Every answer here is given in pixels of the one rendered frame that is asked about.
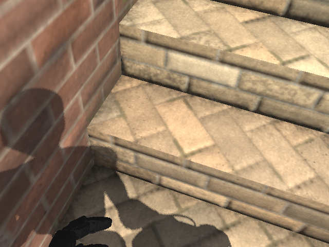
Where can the left robot hand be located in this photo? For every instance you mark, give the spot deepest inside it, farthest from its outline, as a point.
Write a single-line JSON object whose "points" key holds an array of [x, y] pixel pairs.
{"points": [[79, 228]]}

